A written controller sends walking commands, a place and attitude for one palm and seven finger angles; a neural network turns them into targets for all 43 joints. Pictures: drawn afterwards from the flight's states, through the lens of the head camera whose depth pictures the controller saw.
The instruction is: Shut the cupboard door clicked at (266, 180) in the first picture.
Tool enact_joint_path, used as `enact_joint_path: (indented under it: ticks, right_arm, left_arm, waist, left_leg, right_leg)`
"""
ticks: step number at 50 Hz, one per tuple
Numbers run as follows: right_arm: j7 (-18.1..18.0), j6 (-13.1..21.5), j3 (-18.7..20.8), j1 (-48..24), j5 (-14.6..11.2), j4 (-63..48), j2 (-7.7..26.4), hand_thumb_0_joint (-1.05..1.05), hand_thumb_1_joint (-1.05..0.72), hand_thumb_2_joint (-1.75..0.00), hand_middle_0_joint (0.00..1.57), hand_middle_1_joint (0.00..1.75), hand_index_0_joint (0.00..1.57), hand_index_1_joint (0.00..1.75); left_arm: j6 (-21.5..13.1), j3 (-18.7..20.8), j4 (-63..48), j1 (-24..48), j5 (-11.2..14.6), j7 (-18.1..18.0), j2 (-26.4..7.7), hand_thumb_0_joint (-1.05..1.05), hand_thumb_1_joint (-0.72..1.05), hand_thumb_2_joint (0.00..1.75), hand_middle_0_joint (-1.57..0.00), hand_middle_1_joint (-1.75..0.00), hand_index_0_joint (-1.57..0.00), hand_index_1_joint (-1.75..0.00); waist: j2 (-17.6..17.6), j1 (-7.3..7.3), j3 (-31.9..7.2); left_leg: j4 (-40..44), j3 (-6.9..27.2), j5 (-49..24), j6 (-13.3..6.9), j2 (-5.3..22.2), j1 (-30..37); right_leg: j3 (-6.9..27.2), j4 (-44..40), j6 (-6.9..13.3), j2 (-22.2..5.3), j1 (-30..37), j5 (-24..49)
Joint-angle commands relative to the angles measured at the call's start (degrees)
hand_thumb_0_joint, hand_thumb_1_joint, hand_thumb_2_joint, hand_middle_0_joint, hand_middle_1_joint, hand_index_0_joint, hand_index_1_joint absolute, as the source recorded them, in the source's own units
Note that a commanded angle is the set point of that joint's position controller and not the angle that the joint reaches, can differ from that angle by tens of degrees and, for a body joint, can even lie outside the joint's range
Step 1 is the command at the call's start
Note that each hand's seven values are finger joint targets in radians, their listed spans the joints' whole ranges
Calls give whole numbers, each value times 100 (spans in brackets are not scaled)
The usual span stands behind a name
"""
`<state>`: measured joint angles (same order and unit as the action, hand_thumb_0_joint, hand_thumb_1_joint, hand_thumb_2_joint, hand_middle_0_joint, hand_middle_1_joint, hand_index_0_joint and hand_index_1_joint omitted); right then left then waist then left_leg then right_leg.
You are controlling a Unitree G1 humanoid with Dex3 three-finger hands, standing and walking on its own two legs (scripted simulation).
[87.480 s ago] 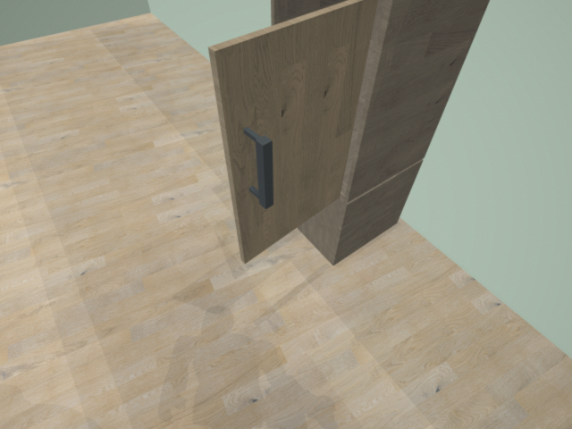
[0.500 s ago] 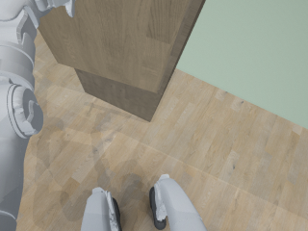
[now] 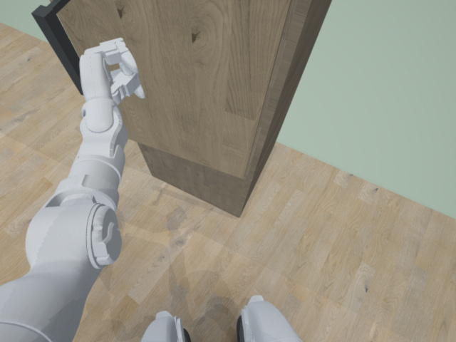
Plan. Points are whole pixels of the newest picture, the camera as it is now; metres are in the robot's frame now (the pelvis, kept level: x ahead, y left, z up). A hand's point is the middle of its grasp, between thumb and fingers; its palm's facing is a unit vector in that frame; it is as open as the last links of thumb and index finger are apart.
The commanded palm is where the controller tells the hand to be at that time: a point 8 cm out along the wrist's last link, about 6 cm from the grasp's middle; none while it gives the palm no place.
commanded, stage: pull the fist back off the door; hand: left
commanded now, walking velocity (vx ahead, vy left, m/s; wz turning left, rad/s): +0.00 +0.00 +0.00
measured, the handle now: (76, 50) +0.64 +0.20 +0.08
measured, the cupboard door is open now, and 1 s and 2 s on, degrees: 6 6 6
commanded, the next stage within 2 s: draw the hand back to the body in 0.34 s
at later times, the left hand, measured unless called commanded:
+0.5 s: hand (147, 109) +0.48 +0.07 +0.08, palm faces +0.10 -0.99 -0.04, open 3.1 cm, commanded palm +0.44 +0.13 +0.09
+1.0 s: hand (64, 171) +0.35 +0.15 +0.16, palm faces +0.08 -0.99 -0.08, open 3.1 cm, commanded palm +0.30 +0.20 +0.16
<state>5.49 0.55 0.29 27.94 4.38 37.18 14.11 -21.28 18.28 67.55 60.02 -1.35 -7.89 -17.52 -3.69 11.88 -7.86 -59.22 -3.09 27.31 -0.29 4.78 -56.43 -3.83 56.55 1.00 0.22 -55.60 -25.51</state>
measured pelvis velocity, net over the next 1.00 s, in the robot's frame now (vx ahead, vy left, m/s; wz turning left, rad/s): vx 0.00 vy -0.01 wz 0.02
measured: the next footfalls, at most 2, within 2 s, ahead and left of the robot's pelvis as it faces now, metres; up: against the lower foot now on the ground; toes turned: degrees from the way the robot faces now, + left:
none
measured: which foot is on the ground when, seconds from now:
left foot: down 0.00-1.00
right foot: down 0.00-1.00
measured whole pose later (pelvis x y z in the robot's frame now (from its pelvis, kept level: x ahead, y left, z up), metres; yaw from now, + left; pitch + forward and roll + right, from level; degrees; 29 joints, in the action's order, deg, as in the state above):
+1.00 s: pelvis +0.00 -0.01 +0.05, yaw +1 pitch +5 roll +0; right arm -1.6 1.1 0.5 14.7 -2.8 34.1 15.5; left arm -14.7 6.4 23.7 14.1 8.1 1.6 -11.6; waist -2.4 1.4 -4.6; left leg -40.9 -3.9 20.6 0.1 2.9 -25.7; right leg -3.4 40.5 1.1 -0.5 -25.7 -20.2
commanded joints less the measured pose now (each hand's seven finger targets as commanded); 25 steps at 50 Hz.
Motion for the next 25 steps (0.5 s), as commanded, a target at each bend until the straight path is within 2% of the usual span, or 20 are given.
enact_joint_path:
  ticks: [1,2,3,4,5,6,9,10,11,12,13,14,16,17,18,20,22,23,24,25]
  right_arm:
    - [-24,-20,448,1001,-80,-181,944,0,-90,-90,20,30,20,30]
    - [-35,-45,470,919,-109,-222,943,0,-90,-90,20,30,20,30]
    - [-51,-71,484,865,-121,-254,943,0,-90,-90,20,30,20,30]
    - [-60,-79,486,763,-138,-294,906,0,-90,-90,20,30,20,30]
    - [-70,-66,498,688,-136,-315,876,0,-90,-90,20,30,20,30]
    - [-85,-42,517,625,-148,-334,853,0,-90,-90,20,30,20,30]
    - [-113,14,530,438,-147,-254,801,0,-90,-90,20,30,20,30]
    - [-119,31,534,366,-156,-223,791,0,-90,-90,20,30,20,30]
    - [-143,51,539,358,-146,-203,784,0,-90,-90,20,30,20,30]
    - [-147,65,554,273,-160,-187,772,0,-90,-90,20,30,20,30]
    - [-158,60,549,229,-165,-168,796,0,-90,-90,20,30,20,30]
    - [-186,39,529,171,-171,-149,801,0,-90,-90,20,30,20,30]
    - [-265,-2,492,165,-191,-101,820,0,-90,-90,20,30,20,30]
    - [-284,-16,451,81,-216,-120,803,0,-90,-90,20,30,20,30]
    - [-312,-28,442,43,-230,-126,818,0,-90,-90,20,30,20,30]
    - [-364,-39,395,-43,-250,-187,842,0,-90,-90,20,30,20,30]
    - [-403,-5,349,-80,-244,-233,844,0,-90,-90,20,30,20,30]
    - [-398,28,335,-128,-238,-243,820,0,-90,-90,20,30,20,30]
    - [-399,46,344,-116,-237,-286,836,0,-90,-90,20,30,20,30]
    - [-394,53,348,-116,-229,-376,830,0,-90,-90,20,30,20,30]
  left_arm:
    - [-422,-423,-847,1570,64,99,-153,0,90,90,-130,-150,-130,-150]
    - [-432,-436,-992,1547,134,123,-102,0,90,90,-130,-150,-130,-150]
    - [-454,-375,-1115,1428,188,129,-144,0,90,90,-130,-150,-130,-150]
    - [-505,-525,-1344,1471,245,140,40,0,90,90,-130,-150,-130,-150]
    - [-600,-578,-1665,1553,307,122,147,0,90,90,-130,-150,-130,-150]
    - [-735,-682,-2090,1659,338,95,236,0,90,90,-130,-150,-130,-150]
    - [-1090,-788,-2668,1785,293,-51,248,0,90,90,-130,-150,-130,-150]
    - [-1167,-848,-2713,1746,239,-104,273,0,90,90,-130,-150,-130,-150]
    - [-1254,-1002,-2971,1965,183,-152,353,0,90,90,-130,-150,-130,-150]
    - [-1268,-985,-2878,1736,135,-196,367,0,90,90,-130,-150,-130,-150]
    - [-1249,-914,-2776,1568,89,-240,249,0,90,90,-130,-150,-130,-150]
    - [-1180,-836,-2510,1486,49,-278,153,0,90,90,-130,-150,-130,-150]
    - [-1000,-766,-1983,1640,-31,-330,-19,0,90,90,-130,-150,-130,-150]
    - [-894,-820,-1751,1687,-39,-330,42,0,90,90,-130,-150,-130,-150]
    - [-776,-739,-1528,1691,-11,-340,-43,0,90,90,-130,-150,-130,-150]
    - [-605,-498,-1235,1589,108,-311,-256,0,90,90,-130,-150,-130,-150]
    - [-626,-378,-1231,1762,254,-235,-326,0,90,90,-130,-150,-130,-150]
    - [-655,-511,-1238,1833,314,-163,-148,0,90,90,-130,-150,-130,-150]
    - [-724,-213,-1352,1619,358,-114,-435,0,90,90,-130,-150,-130,-150]
    - [-818,-144,-1612,1377,359,-24,-557,0,90,90,-130,-150,-130,-150]
  waist:
    - [265,47,-2242]
    - [299,25,-2234]
    - [320,-66,-2327]
    - [243,-80,-2337]
    - [134,-116,-2507]
    - [-126,-138,-2668]
    - [-204,-174,-2931]
    - [-214,-174,-2889]
    - [-191,-91,-2907]
    - [-263,-180,-2963]
    - [-200,-204,-2869]
    - [60,-182,-2727]
    - [430,-45,-2266]
    - [443,-35,-2090]
    - [567,-11,-1969]
    - [726,-79,-1931]
    - [662,-101,-2161]
    - [622,-67,-2184]
    - [647,-248,-2399]
    - [516,-395,-2706]
  left_leg:
    - [492,291,-2471,-84,-385,1866]
    - [512,252,-2453,-91,-406,1871]
    - [545,244,-2446,-81,-422,1899]
    - [568,219,-2453,-81,-442,1963]
    - [566,221,-2506,-74,-448,2125]
    - [530,218,-2695,-64,-440,2404]
    - [469,293,-2811,-44,-413,2701]
    - [465,295,-2730,-40,-408,2707]
    - [454,324,-2797,-50,-394,2822]
    - [458,314,-2738,-31,-403,2827]
    - [483,307,-2673,-31,-408,2763]
    - [508,270,-2407,-53,-426,2516]
    - [613,241,-1875,-91,-464,2096]
    - [682,220,-1605,-89,-491,1894]
    - [698,198,-1414,-112,-508,1753]
    - [765,184,-1187,-119,-546,1532]
    - [745,198,-1263,-116,-558,1546]
    - [710,190,-1258,-123,-568,1537]
    - [713,169,-1371,-120,-573,1537]
    - [768,149,-1589,-113,-579,1677]
  right_leg:
    - [122,-650,-47,231,1576,2703]
    - [140,-683,-58,213,1648,2759]
    - [148,-681,-48,205,1788,2789]
    - [170,-702,-48,192,1836,2841]
    - [164,-687,-47,182,1875,2872]
    - [171,-645,-36,172,1804,2977]
    - [175,-548,-49,151,1785,2991]
    - [180,-536,-48,145,1744,2921]
    - [165,-488,-55,134,1683,2941]
    - [172,-486,-58,130,1693,2891]
    - [176,-493,-52,118,1741,2870]
    - [208,-546,-78,102,1814,2771]
    - [263,-679,-113,80,1870,2469]
    - [282,-752,-127,61,1852,2261]
    - [325,-837,-135,60,1890,2129]
    - [383,-947,-135,45,2086,1918]
    - [395,-894,-126,33,2164,1983]
    - [407,-890,-131,39,2136,2006]
    - [432,-862,-114,35,2386,2135]
    - [450,-806,-93,37,2671,2413]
